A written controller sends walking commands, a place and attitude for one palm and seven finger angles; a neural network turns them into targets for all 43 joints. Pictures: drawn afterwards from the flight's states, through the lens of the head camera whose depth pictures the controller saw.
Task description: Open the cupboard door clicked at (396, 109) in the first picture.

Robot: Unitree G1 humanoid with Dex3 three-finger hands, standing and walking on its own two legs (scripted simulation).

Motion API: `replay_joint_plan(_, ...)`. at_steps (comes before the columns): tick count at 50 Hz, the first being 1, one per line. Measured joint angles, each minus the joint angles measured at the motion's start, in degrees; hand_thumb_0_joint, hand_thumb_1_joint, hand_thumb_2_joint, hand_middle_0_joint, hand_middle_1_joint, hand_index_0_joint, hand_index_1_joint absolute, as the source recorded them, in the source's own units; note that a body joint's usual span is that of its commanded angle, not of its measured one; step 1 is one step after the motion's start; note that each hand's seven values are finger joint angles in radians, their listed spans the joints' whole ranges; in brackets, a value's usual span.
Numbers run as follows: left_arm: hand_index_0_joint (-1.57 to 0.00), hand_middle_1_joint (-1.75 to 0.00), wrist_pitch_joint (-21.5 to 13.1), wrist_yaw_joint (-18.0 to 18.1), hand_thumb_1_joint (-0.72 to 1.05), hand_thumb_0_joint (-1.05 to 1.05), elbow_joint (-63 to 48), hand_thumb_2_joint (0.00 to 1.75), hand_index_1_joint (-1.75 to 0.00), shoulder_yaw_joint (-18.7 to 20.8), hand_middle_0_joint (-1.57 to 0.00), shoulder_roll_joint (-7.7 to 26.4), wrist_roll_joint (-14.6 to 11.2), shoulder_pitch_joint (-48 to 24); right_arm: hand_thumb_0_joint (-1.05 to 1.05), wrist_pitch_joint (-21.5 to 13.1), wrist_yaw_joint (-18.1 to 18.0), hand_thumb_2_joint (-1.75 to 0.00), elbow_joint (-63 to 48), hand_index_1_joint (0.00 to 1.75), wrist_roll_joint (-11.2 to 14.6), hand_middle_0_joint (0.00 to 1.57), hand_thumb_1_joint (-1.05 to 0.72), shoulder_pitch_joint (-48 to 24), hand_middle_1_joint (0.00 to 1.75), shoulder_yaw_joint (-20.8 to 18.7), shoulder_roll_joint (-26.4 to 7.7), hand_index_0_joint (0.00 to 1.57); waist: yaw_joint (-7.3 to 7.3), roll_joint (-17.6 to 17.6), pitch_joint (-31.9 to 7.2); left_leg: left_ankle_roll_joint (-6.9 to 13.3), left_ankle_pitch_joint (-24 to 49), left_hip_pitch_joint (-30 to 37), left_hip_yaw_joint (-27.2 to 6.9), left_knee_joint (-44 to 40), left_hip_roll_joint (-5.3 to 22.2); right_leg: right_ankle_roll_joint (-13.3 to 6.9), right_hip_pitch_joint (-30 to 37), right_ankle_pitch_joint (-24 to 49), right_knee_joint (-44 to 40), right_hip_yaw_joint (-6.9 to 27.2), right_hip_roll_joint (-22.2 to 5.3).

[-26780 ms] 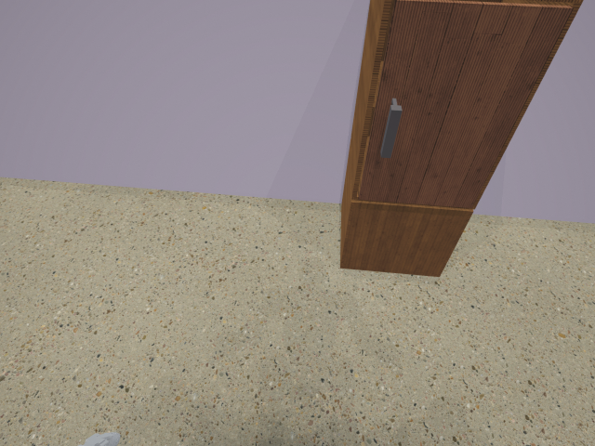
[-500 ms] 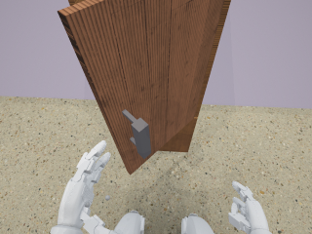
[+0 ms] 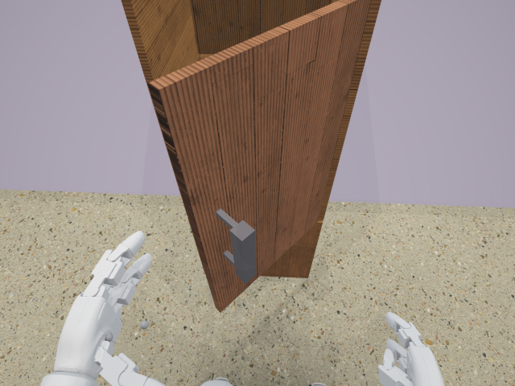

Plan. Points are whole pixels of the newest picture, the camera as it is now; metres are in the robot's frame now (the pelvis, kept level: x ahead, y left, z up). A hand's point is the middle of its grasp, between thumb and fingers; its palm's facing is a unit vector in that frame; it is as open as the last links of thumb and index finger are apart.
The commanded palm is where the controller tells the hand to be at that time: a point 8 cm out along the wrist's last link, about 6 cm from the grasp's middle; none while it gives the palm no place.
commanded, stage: draw the hand back to the body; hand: left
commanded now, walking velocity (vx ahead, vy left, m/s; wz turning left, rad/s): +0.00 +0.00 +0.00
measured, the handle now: (235, 245) +0.34 +0.06 +0.02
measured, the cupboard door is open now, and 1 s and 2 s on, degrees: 48 48 48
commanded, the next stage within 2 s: step back with the hand held close in 1.16 s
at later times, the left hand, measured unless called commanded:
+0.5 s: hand (43, 276) +0.21 +0.24 +0.17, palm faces +0.30 -0.86 -0.41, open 12.5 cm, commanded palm +0.16 +0.29 +0.19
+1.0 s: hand out of the picture +0.22 +0.27 +0.22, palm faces +0.43 -0.81 -0.39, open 7.7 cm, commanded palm +0.16 +0.31 +0.24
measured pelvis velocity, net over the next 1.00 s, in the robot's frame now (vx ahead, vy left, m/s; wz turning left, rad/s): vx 0.02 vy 0.01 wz -0.03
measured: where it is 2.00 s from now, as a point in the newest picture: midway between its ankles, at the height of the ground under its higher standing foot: outside the picture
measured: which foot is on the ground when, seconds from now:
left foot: down 0.00-1.00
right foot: down 0.00-1.00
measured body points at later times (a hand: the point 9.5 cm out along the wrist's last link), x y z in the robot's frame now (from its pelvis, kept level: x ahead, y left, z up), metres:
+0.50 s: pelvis +0.02 +0.02 +0.05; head +0.01 +0.00 +0.50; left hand +0.18 +0.29 +0.19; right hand +0.20 -0.19 -0.03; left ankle +0.00 +0.11 -0.67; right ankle +0.01 -0.11 -0.67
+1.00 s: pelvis +0.02 +0.01 +0.07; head +0.00 -0.01 +0.52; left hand +0.19 +0.31 +0.25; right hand +0.20 -0.21 -0.01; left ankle +0.00 +0.11 -0.67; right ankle +0.01 -0.11 -0.67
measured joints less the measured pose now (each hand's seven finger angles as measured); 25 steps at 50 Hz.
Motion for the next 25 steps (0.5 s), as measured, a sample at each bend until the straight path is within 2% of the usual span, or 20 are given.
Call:
replay_joint_plan(5,-0.15,-0.3,-0.64,-1.02,-0.47,-0.01,-2.61,0.31,-0.3,1.86,-0.15,1.3,-1.06,0.93,0.01,-1.2,-0.09,-0.9,0.86,0.3,0.3,0.2,-0.9,-0.07,0.3,-0.21,-0.37,0.2,0.41,-0.02,0.33,0.3,0.27,3.25,-0.13,-1.92,0.01,0.36,3.62,0.61,-2.59,-0.11,0.11)
replay_joint_plan(7,-0.15,-0.3,2.04,2.59,-0.44,-0.01,-4.04,0.33,-0.3,1.79,-0.15,3.16,3.07,0.69,0.01,-0.77,-0.86,-0.9,1.43,0.3,-0.04,0.2,-0.9,-0.11,0.3,-0.2,-0.1,0.2,1.18,-0.26,0.39,0.45,0.66,5.29,0.33,-3.56,-0.04,0.53,5.43,1.04,-4.06,0.35,0.09)
replay_joint_plan(9,-0.16,-0.3,5.39,6.73,-0.4,-0.01,-5.29,0.34,-0.3,1.69,-0.15,4.36,6.15,1.1,0.01,-0.02,-1.54,-0.9,1.9,0.3,-0.33,0.2,-0.9,-0.35,0.3,0.06,0.24,0.2,1.31,-0.18,0.48,0.62,1.51,7.68,0.68,-5.96,-0.22,0.84,7.67,1.85,-6.27,0.7,-0.02)
replay_joint_plan(13,-0.16,-0.3,9.93,11.89,-0.29,-0.01,-6.04,0.39,-0.3,1.81,-0.16,4.67,9.38,2.0,0.01,0.75,-2.26,-0.9,2.48,0.3,-0.6,0.2,-0.9,-0.79,0.3,0.59,0.68,0.2,1.41,0.6,1.51,1.09,3.17,12.33,1.29,-10.53,-0.46,1.23,12.17,3.67,-10.83,1.3,-0.13)
replay_joint_plan(18,-0.17,-0.3,12.29,14.77,-0.13,-0.01,-6.35,0.46,-0.3,2.97,-0.16,5.59,10.76,1.7,0.01,0.28,-2.67,-0.9,4.41,0.3,-0.97,0.2,-0.9,-0.85,0.3,1.6,0.89,0.2,2.02,0.82,3.03,1.46,5.09,17.79,1.73,-15.7,-0.91,1.68,17.51,5.55,-15.81,1.74,-0.43)
replay_joint_plan(25,-0.18,-0.3,12.29,16.14,0.11,-0.01,-6.7,0.56,-0.3,6.6,-0.18,6.34,11.05,-0.79,0.01,-1.29,-2.31,-0.9,7.86,0.3,-1.31,0.2,-0.9,-1.55,0.3,2.12,0.68,0.2,2.75,1.19,4.92,1.74,7.6,24.96,2.08,-22.33,-1.42,2.13,24.58,8.05,-22.31,2.09,-0.75)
